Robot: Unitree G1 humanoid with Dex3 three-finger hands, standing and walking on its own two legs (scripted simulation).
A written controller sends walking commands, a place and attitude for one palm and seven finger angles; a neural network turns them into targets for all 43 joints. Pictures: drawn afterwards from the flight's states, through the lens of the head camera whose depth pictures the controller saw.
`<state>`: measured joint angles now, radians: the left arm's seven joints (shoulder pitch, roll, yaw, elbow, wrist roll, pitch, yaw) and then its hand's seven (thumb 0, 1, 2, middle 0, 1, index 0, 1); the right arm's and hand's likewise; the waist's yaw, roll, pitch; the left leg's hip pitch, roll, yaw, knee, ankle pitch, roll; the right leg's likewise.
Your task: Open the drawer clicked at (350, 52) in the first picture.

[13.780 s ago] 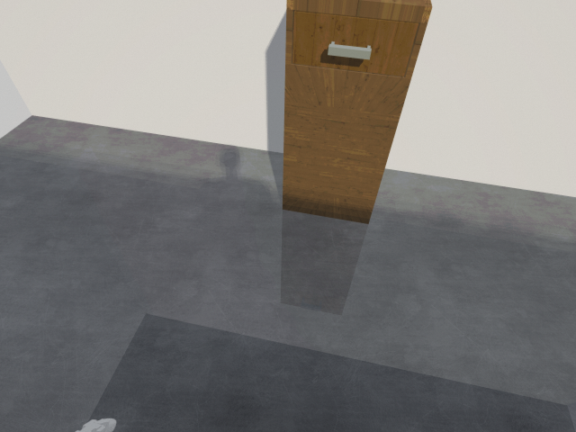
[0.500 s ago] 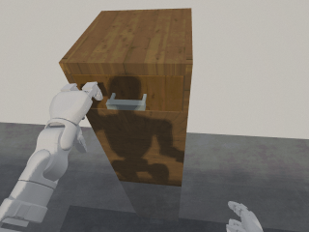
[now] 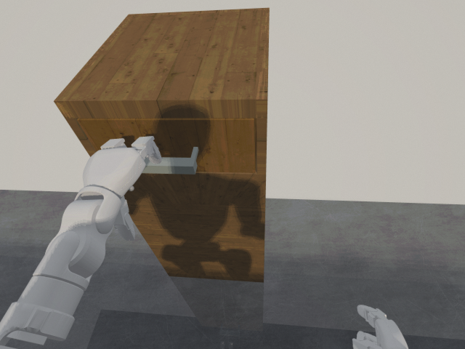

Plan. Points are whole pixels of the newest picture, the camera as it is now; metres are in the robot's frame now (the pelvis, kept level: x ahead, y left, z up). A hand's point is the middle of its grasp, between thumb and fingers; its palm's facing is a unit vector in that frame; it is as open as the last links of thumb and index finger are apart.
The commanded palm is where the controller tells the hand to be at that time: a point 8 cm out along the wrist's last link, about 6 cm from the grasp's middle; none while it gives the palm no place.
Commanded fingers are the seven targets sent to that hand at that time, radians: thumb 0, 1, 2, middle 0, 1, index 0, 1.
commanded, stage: move the hooked fingers above the handle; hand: left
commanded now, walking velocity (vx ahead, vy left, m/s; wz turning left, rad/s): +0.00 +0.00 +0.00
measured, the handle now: (168, 158) +0.48 +0.20 +0.04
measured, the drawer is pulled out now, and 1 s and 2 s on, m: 0.00 0.00 0.00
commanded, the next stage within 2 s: none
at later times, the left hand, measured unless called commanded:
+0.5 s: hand (172, 180) +0.39 +0.15 +0.08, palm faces -0.08 -0.09 -0.99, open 13.9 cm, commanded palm +0.39 +0.19 +0.16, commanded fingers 0.00 -0.50 0.30 -0.30 -1.20 -0.30 -1.20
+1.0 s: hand (160, 172) +0.41 +0.18 +0.08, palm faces -0.08 -0.06 -1.00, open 13.8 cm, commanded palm +0.39 +0.19 +0.16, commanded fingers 0.00 -0.50 0.30 -0.30 -1.20 -0.30 -1.20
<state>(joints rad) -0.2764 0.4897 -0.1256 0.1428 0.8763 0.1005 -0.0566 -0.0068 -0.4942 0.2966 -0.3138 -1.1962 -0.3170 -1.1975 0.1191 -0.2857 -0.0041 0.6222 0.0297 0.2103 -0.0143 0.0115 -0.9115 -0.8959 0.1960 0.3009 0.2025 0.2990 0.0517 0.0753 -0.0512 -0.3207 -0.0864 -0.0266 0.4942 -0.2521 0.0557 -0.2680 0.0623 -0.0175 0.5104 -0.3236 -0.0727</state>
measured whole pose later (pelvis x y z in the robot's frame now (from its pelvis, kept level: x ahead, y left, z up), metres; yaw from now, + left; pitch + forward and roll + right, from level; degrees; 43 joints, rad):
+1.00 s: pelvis +0.00 +0.00 +0.00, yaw -2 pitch +7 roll +1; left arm -0.53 0.44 -0.18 0.53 0.95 0.06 0.01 -0.01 -0.49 0.30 -0.33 -1.21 -0.33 -1.21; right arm 0.25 -0.26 -0.02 0.63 0.04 0.22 -0.05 0.01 -0.91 -0.90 0.20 0.30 0.20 0.30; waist -0.01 0.04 -0.08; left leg -0.37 -0.07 0.01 0.52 -0.26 0.06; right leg -0.33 0.07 0.02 0.54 -0.32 -0.07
